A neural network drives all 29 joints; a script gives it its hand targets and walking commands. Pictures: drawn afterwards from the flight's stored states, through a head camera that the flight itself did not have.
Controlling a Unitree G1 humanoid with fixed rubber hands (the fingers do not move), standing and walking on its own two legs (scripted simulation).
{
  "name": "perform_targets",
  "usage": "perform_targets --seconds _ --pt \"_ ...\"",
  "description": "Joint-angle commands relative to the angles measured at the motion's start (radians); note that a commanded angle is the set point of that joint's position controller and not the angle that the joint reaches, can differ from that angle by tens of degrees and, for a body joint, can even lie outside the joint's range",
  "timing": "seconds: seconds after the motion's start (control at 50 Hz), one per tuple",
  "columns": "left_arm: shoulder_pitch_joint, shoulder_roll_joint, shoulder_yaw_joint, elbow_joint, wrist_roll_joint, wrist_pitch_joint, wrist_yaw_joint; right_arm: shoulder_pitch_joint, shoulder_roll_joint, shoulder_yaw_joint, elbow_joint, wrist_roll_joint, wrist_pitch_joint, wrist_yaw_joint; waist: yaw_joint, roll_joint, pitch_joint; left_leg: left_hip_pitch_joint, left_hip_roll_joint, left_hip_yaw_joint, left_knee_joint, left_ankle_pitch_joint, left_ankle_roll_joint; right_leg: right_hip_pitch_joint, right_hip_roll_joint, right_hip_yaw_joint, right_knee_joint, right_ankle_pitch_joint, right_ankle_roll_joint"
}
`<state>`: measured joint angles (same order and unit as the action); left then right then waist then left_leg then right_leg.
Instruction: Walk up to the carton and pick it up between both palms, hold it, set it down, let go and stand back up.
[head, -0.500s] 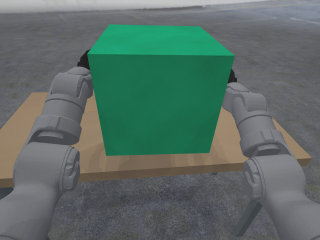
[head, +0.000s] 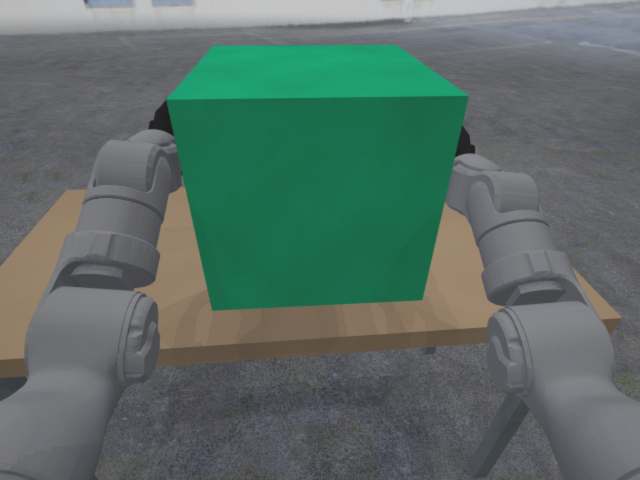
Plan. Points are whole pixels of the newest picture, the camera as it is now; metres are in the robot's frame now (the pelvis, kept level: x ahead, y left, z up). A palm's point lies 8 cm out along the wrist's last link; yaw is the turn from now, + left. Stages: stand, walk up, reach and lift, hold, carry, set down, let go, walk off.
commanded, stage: hold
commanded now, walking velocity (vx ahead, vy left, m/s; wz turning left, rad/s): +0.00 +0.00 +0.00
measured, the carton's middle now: (312, 166) +0.43 +0.00 +0.26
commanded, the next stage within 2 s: none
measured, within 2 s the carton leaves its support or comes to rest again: neither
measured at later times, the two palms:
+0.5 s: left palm (157, 148) +0.38 +0.17 +0.30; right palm (461, 162) +0.37 -0.18 +0.29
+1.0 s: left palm (155, 147) +0.37 +0.17 +0.30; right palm (462, 160) +0.37 -0.18 +0.29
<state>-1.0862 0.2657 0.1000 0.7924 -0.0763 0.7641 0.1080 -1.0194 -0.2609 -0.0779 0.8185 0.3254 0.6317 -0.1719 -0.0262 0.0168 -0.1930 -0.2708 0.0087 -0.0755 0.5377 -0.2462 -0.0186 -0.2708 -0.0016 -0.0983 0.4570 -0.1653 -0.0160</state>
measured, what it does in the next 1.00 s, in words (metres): stands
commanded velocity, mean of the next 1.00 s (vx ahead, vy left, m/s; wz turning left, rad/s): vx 0.00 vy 0.00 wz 0.00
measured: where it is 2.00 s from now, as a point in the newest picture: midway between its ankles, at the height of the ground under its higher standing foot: outside the picture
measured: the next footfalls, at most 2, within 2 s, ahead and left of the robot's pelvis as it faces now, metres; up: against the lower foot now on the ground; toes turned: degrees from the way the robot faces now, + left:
none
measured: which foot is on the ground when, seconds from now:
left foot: down 0.00-1.00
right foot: down 0.00-1.00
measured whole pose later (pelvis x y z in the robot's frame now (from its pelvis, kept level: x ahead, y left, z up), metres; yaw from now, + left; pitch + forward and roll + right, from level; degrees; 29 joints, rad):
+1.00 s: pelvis +0.00 +0.00 +0.00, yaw +0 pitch -2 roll -1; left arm -1.09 0.27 0.14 0.78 -0.08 0.81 0.10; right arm -1.06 -0.27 -0.08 0.82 0.33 0.70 -0.18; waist -0.03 0.02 -0.22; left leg -0.27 0.01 -0.08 0.54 -0.24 -0.02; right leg -0.27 0.00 -0.10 0.46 -0.16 -0.02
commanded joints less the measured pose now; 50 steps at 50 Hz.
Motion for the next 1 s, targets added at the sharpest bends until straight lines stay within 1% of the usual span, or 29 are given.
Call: perform_targets --seconds 0.0,0.02,0.04,0.1,0.12,0.16,0.18,0.2,0.22,0.28,0.3,0.32,0.36,0.38,0.44,0.52,0.54,0.62,0.68,0.7,0.74,0.78,0.8,0.84,0.88,0.9,0.92,0.94,0.98 --pt "-0.826 -0.850 -0.181 -0.435 -0.114 -0.100 -0.171 -1.213 0.725 0.266 -0.593 0.214 -0.058 0.143 0.002 0.046 -0.552 -0.019 -0.055 0.010 -0.147 0.220 -0.008 0.399 0.064 0.186 -0.108 0.237 0.003" --pt "-0.828 -0.849 -0.176 -0.427 -0.112 -0.099 -0.172 -1.209 0.722 0.253 -0.573 0.208 -0.057 0.143 0.000 0.048 -0.537 -0.025 -0.053 0.010 -0.150 0.210 -0.007 0.386 0.063 0.186 -0.111 0.218 0.004" --pt "-0.837 -0.843 -0.169 -0.435 -0.109 -0.098 -0.172 -1.220 0.729 0.259 -0.588 0.210 -0.055 0.145 0.010 0.042 -0.551 -0.022 -0.053 0.012 -0.151 0.206 -0.005 0.387 0.063 0.182 -0.110 0.212 0.005" --pt "-0.842 -0.848 -0.169 -0.419 -0.108 -0.093 -0.173 -1.211 0.728 0.249 -0.554 0.203 -0.048 0.146 0.004 0.047 -0.532 -0.023 -0.052 0.013 -0.155 0.198 -0.005 0.375 0.063 0.182 -0.114 0.199 0.003" --pt "-0.845 -0.845 -0.166 -0.433 -0.108 -0.090 -0.172 -1.216 0.732 0.255 -0.563 0.211 -0.049 0.147 0.008 0.045 -0.542 -0.018 -0.052 0.012 -0.152 0.209 -0.005 0.381 0.064 0.179 -0.112 0.212 0.004" --pt "-0.857 -0.858 -0.176 -0.425 -0.113 -0.088 -0.175 -1.223 0.727 0.242 -0.549 0.205 -0.047 0.148 -0.005 0.050 -0.531 -0.020 -0.051 0.011 -0.155 0.198 -0.007 0.373 0.066 0.177 -0.114 0.199 0.003" --pt "-0.859 -0.855 -0.175 -0.426 -0.114 -0.088 -0.175 -1.225 0.728 0.244 -0.542 0.208 -0.043 0.149 0.000 0.053 -0.526 -0.024 -0.049 0.009 -0.156 0.193 -0.006 0.367 0.064 0.179 -0.113 0.189 0.001" --pt "-0.864 -0.849 -0.176 -0.432 -0.115 -0.084 -0.173 -1.219 0.727 0.242 -0.543 0.210 -0.041 0.149 -0.005 0.052 -0.528 -0.018 -0.050 0.010 -0.156 0.195 -0.007 0.371 0.066 0.175 -0.114 0.192 0.002" --pt "-0.867 -0.843 -0.166 -0.418 -0.108 -0.079 -0.174 -1.216 0.722 0.238 -0.516 0.206 -0.037 0.151 -0.002 0.052 -0.505 -0.027 -0.050 0.010 -0.160 0.180 -0.005 0.363 0.064 0.175 -0.117 0.177 0.002" --pt "-0.878 -0.838 -0.155 -0.410 -0.107 -0.079 -0.175 -1.227 0.737 0.233 -0.516 0.203 -0.034 0.153 0.008 0.047 -0.515 -0.034 -0.049 0.012 -0.166 0.158 0.002 0.355 0.063 0.177 -0.119 0.146 0.004" --pt "-0.884 -0.838 -0.164 -0.421 -0.113 -0.080 -0.174 -1.225 0.741 0.227 -0.510 0.201 -0.032 0.154 -0.001 0.042 -0.528 -0.031 -0.048 0.009 -0.164 0.157 0.000 0.361 0.063 0.177 -0.116 0.152 0.003" --pt "-0.892 -0.844 -0.169 -0.426 -0.118 -0.079 -0.174 -1.229 0.740 0.230 -0.507 0.205 -0.029 0.154 -0.001 0.047 -0.534 -0.030 -0.048 0.008 -0.162 0.159 0.000 0.364 0.062 0.180 -0.115 0.159 0.003" --pt "-0.894 -0.837 -0.156 -0.424 -0.111 -0.077 -0.174 -1.229 0.746 0.230 -0.505 0.208 -0.027 0.155 0.006 0.049 -0.527 -0.037 -0.046 0.009 -0.165 0.157 0.002 0.366 0.061 0.181 -0.115 0.155 0.005" --pt "-0.886 -0.826 -0.144 -0.412 -0.106 -0.074 -0.173 -1.231 0.747 0.235 -0.498 0.208 -0.023 0.156 0.015 0.043 -0.515 -0.042 -0.045 0.009 -0.168 0.152 0.005 0.363 0.061 0.181 -0.117 0.145 0.007" --pt "-0.894 -0.821 -0.142 -0.403 -0.104 -0.072 -0.176 -1.244 0.747 0.231 -0.494 0.203 -0.024 0.158 0.011 0.033 -0.511 -0.046 -0.045 0.010 -0.170 0.142 0.006 0.363 0.061 0.181 -0.119 0.137 0.006" --pt "-0.906 -0.820 -0.141 -0.405 -0.101 -0.067 -0.179 -1.229 0.743 0.216 -0.470 0.197 -0.018 0.157 0.002 0.048 -0.501 -0.046 -0.044 0.010 -0.176 0.133 0.006 0.356 0.061 0.176 -0.120 0.125 0.006" --pt "-0.919 -0.820 -0.144 -0.402 -0.106 -0.068 -0.180 -1.235 0.742 0.219 -0.462 0.197 -0.017 0.159 0.002 0.040 -0.500 -0.045 -0.044 0.008 -0.175 0.131 0.005 0.356 0.062 0.173 -0.119 0.124 0.005" --pt "-0.915 -0.822 -0.149 -0.415 -0.113 -0.065 -0.178 -1.239 0.745 0.226 -0.485 0.206 -0.015 0.158 0.003 0.041 -0.522 -0.048 -0.046 0.008 -0.172 0.138 0.005 0.369 0.061 0.177 -0.113 0.141 0.006" --pt "-0.927 -0.821 -0.148 -0.416 -0.110 -0.063 -0.177 -1.235 0.747 0.222 -0.459 0.209 -0.007 0.162 0.005 0.053 -0.508 -0.052 -0.042 0.005 -0.175 0.130 0.004 0.363 0.063 0.175 -0.113 0.134 0.005" --pt "-0.917 -0.819 -0.145 -0.414 -0.110 -0.062 -0.178 -1.227 0.748 0.224 -0.467 0.207 -0.008 0.161 0.004 0.044 -0.507 -0.054 -0.043 0.006 -0.177 0.136 0.005 0.361 0.063 0.174 -0.113 0.134 0.006" --pt "-0.928 -0.819 -0.155 -0.438 -0.117 -0.063 -0.175 -1.225 0.754 0.227 -0.474 0.212 -0.007 0.160 0.001 0.043 -0.529 -0.044 -0.043 0.006 -0.171 0.150 0.002 0.370 0.065 0.174 -0.109 0.157 0.005" --pt "-0.918 -0.820 -0.156 -0.431 -0.120 -0.059 -0.176 -1.229 0.751 0.236 -0.477 0.220 -0.004 0.158 -0.001 0.045 -0.529 -0.047 -0.047 0.007 -0.167 0.157 -0.001 0.374 0.064 0.174 -0.109 0.172 0.008" --pt "-0.919 -0.816 -0.153 -0.432 -0.119 -0.061 -0.177 -1.238 0.749 0.233 -0.489 0.219 -0.008 0.156 -0.003 0.034 -0.530 -0.045 -0.047 0.005 -0.166 0.161 0.000 0.373 0.064 0.171 -0.110 0.175 0.007" --pt "-0.920 -0.818 -0.163 -0.455 -0.124 -0.060 -0.176 -1.223 0.750 0.239 -0.495 0.225 -0.002 0.154 -0.004 0.045 -0.545 -0.037 -0.048 0.003 -0.164 0.172 -0.004 0.385 0.064 0.173 -0.107 0.199 0.008" --pt "-0.909 -0.812 -0.153 -0.441 -0.116 -0.054 -0.177 -1.217 0.748 0.239 -0.486 0.226 0.003 0.154 -0.001 0.046 -0.524 -0.047 -0.049 0.005 -0.166 0.161 -0.002 0.378 0.063 0.174 -0.111 0.178 0.008" --pt "-0.899 -0.814 -0.148 -0.431 -0.115 -0.053 -0.178 -1.220 0.753 0.242 -0.491 0.223 0.003 0.153 0.000 0.032 -0.528 -0.047 -0.047 0.002 -0.168 0.159 0.000 0.382 0.064 0.173 -0.112 0.180 0.007" --pt "-0.915 -0.810 -0.143 -0.429 -0.111 -0.054 -0.177 -1.235 0.751 0.236 -0.489 0.222 0.000 0.154 0.004 0.042 -0.511 -0.055 -0.049 0.006 -0.170 0.145 0.002 0.370 0.063 0.173 -0.113 0.158 0.007" --pt "-0.914 -0.809 -0.140 -0.426 -0.110 -0.054 -0.179 -1.229 0.757 0.237 -0.488 0.220 0.003 0.155 0.008 0.039 -0.515 -0.059 -0.048 0.006 -0.173 0.140 0.005 0.371 0.062 0.173 -0.113 0.153 0.008" --pt "-0.917 -0.816 -0.146 -0.435 -0.116 -0.054 -0.177 -1.232 0.761 0.236 -0.488 0.217 0.003 0.154 0.004 0.035 -0.533 -0.049 -0.046 0.003 -0.171 0.145 0.004 0.381 0.063 0.176 -0.111 0.171 0.007"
